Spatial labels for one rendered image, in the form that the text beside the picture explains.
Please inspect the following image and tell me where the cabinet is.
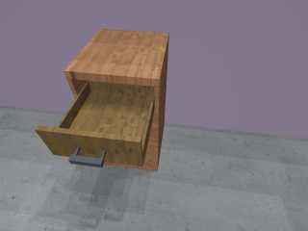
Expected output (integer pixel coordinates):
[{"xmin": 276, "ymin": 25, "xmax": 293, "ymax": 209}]
[{"xmin": 64, "ymin": 29, "xmax": 169, "ymax": 171}]

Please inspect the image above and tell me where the drawer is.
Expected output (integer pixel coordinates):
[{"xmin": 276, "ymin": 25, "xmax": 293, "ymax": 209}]
[{"xmin": 35, "ymin": 80, "xmax": 155, "ymax": 167}]

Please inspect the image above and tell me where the handle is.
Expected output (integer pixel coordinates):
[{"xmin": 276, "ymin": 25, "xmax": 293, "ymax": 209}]
[{"xmin": 68, "ymin": 146, "xmax": 107, "ymax": 167}]

